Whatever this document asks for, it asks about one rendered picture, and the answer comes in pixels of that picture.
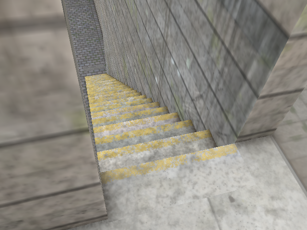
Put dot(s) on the stairs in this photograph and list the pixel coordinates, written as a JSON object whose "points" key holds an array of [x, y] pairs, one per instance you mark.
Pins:
{"points": [[130, 129]]}

